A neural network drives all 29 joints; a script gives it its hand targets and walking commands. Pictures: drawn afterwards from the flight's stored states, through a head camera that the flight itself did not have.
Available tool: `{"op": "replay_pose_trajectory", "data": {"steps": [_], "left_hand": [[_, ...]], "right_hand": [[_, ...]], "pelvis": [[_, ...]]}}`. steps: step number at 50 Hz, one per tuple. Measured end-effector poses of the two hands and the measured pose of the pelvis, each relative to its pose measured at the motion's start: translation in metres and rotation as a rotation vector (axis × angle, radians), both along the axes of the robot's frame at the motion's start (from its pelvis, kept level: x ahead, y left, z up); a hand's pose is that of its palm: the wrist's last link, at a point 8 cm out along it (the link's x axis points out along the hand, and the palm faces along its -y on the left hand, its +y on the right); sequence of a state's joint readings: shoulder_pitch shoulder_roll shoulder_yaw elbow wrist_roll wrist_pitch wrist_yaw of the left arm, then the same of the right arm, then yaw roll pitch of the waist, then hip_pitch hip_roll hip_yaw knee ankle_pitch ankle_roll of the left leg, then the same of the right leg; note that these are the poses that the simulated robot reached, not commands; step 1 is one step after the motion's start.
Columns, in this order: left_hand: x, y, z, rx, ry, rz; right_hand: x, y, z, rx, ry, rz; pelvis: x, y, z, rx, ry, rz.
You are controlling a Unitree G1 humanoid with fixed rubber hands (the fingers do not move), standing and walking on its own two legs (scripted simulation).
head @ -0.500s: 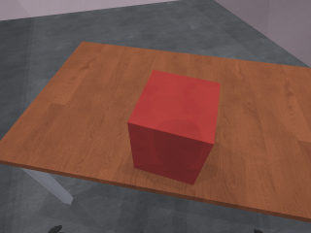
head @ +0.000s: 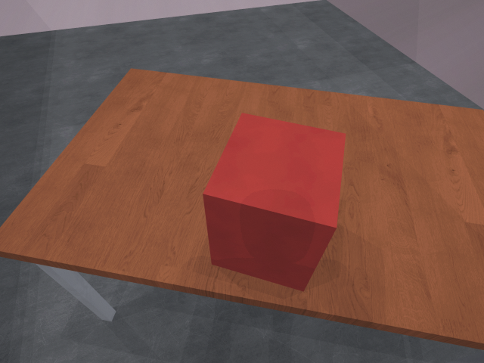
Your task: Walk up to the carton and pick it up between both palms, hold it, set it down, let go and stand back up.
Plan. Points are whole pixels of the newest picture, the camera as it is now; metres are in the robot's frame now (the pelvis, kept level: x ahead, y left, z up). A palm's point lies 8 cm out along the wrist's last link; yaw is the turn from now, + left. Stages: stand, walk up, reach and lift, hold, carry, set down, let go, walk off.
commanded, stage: stand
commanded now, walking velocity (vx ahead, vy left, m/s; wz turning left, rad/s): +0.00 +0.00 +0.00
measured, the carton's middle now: (273, 204) +0.41 -0.04 -0.01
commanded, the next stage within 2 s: walk up in 0.64 s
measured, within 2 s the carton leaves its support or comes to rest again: neither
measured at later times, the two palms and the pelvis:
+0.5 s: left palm out of the picture +0.07 +0.30 -0.12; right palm out of the picture +0.09 -0.29 -0.11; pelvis +0.01 +0.00 +0.00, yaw +1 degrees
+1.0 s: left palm out of the picture +0.08 +0.30 -0.12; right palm out of the picture +0.08 -0.30 -0.11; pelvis +0.00 +0.00 +0.00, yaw -3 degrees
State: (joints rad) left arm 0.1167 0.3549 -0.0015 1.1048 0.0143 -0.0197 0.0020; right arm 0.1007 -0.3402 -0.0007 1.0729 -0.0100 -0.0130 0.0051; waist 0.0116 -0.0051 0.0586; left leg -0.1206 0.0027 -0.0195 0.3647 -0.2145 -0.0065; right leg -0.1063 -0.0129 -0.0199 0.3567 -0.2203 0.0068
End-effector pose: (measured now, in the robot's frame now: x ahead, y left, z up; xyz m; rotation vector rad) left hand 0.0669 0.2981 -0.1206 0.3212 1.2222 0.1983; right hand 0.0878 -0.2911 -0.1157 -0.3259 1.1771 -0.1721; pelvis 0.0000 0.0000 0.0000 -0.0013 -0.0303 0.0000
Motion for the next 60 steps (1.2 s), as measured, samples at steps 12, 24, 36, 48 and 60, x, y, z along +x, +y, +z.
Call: {"op": "replay_pose_trajectory", "data": {"steps": [12, 24, 36, 48, 60], "left_hand": [[0.003, 0.0, -0.001, -0.01, 0.006, 0.007], [0.001, -0.001, -0.001, -0.008, 0.014, 0.009], [0.003, -0.001, 0.003, 0.002, -0.003, 0.005], [0.008, 0.003, 0.005, 0.021, -0.008, -0.039], [0.035, 0.012, 0.006, 0.034, -0.042, -0.114]], "right_hand": [[-0.004, -0.005, 0.001, -0.014, 0.036, -0.011], [0.005, -0.004, 0.001, -0.011, 0.021, -0.001], [0.014, -0.002, 0.002, 0.002, -0.014, 0.003], [0.001, -0.009, 0.001, -0.002, -0.016, -0.059], [-0.03, -0.005, -0.001, -0.006, 0.012, -0.127]], "pelvis": [[0.005, 0.002, 0.0, 0.002, 0.015, 0.005], [0.007, 0.0, 0.001, 0.002, 0.006, 0.009], [0.005, -0.001, 0.001, 0.003, -0.002, -0.001], [0.003, 0.002, -0.001, 0.0, 0.008, -0.037], [0.001, 0.012, -0.003, 0.007, 0.01, -0.082]]}}
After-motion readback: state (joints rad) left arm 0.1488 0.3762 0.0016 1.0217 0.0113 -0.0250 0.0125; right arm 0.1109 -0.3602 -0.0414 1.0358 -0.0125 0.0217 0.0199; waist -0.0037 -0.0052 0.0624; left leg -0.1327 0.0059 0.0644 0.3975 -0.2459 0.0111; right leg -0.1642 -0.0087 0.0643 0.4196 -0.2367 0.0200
